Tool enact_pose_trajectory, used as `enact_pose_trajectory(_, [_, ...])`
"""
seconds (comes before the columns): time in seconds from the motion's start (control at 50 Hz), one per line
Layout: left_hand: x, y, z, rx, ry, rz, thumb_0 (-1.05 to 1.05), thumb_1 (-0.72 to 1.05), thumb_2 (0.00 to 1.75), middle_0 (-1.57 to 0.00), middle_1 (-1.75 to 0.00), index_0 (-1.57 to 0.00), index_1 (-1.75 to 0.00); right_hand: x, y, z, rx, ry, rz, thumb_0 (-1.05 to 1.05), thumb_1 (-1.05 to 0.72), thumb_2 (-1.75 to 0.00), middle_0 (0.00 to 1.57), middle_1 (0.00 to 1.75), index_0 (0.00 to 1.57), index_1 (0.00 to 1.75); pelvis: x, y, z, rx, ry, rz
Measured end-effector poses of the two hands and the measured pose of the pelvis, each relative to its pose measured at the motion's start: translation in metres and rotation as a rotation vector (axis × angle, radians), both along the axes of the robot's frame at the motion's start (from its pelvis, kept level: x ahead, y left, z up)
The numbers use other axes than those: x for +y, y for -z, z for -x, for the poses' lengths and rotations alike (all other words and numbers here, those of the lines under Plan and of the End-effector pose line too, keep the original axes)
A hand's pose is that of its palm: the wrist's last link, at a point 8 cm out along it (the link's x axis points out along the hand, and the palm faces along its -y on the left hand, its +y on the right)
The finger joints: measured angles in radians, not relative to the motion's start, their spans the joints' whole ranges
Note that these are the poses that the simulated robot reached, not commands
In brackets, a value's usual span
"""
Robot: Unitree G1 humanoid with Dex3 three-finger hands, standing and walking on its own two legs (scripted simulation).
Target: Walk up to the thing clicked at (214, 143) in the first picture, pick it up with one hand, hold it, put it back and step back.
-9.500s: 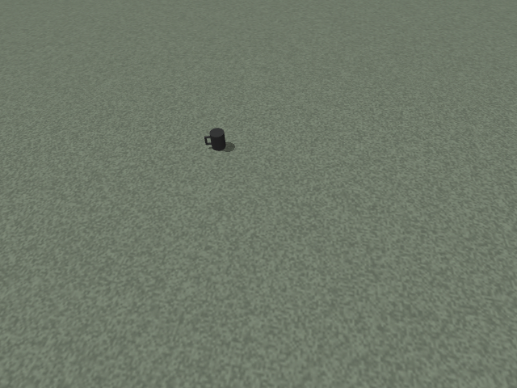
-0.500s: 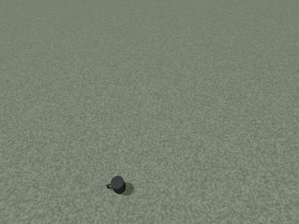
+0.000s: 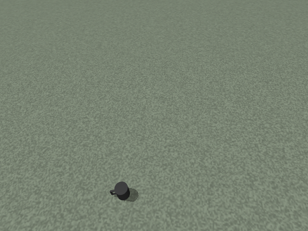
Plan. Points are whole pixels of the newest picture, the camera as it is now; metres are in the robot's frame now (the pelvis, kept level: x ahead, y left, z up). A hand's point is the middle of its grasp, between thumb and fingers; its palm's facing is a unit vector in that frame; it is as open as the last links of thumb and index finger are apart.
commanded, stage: walk up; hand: left
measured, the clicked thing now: (119, 191) +0.48 +0.26 -0.73
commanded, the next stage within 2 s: stand in 0.06 s
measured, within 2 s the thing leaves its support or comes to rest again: neither
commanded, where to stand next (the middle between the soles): +0.04 +0.03 m, yaw +1 degrees
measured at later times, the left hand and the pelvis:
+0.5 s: hand out of the picture +0.07 +0.24 -0.15, palm faces -0.03 -0.94 -0.34, open 7.4 cm; pelvis -0.01 -0.01 +0.00, yaw +0 degrees
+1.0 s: hand out of the picture +0.06 +0.24 -0.15, palm faces -0.02 -0.94 -0.35, open 7.4 cm; pelvis -0.01 -0.02 +0.00, yaw +1 degrees
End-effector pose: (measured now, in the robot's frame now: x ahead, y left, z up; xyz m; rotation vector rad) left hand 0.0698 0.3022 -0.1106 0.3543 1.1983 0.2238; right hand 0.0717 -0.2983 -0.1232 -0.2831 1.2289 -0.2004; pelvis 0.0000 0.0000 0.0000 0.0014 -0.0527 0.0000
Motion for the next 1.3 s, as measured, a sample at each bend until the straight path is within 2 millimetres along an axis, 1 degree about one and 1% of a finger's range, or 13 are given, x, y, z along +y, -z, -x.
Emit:
enact_pose_trajectory(0.12, [-0.001,0.002,0.001,0.011,-0.002,0.01,0.0,0.9,0.9,-0.2,-0.3,-0.2,-0.3,0.001,-0.001,0.004,0.005,-0.002,0.006,0.01,-0.91,-0.9,0.2,0.3,0.2,0.3,0.0,-0.001,0.001,0.003,0.0,-0.002])
enact_pose_trajectory(0.4, [-0.015,0.006,0.002,0.017,0.012,0.044,0.0,0.9,0.9,-0.2,-0.3,-0.2,-0.3,0.0,-0.003,0.01,0.01,-0.014,0.011,0.01,-0.91,-0.9,0.2,0.3,0.2,0.3,-0.005,-0.003,0.004,0.008,-0.003,-0.002])
enact_pose_trajectory(0.74, [-0.017,0.004,0.015,0.034,-0.007,0.031,0.0,0.9,0.9,-0.2,-0.3,-0.2,-0.3,-0.009,-0.002,0.016,0.028,-0.024,0.01,0.01,-0.91,-0.9,0.2,0.3,0.2,0.3,-0.013,-0.003,0.008,0.01,-0.012,0.001])
enact_pose_trajectory(0.98, [-0.02,0.005,0.019,0.045,-0.019,0.036,0.0,0.9,0.9,-0.2,-0.3,-0.2,-0.3,-0.011,-0.001,0.016,0.036,-0.036,0.012,0.01,-0.91,-0.9,0.2,0.3,0.2,0.3,-0.015,-0.003,0.008,0.013,-0.015,0.001])
enact_pose_trajectory(1.3, [-0.021,0.004,0.013,0.034,-0.018,0.033,0.0,0.9,0.9,-0.2,-0.3,-0.2,-0.3,-0.012,-0.001,0.009,0.028,-0.046,0.012,0.01,-0.91,-0.9,0.2,0.3,0.2,0.3,-0.017,-0.003,0.005,0.018,-0.018,0.001])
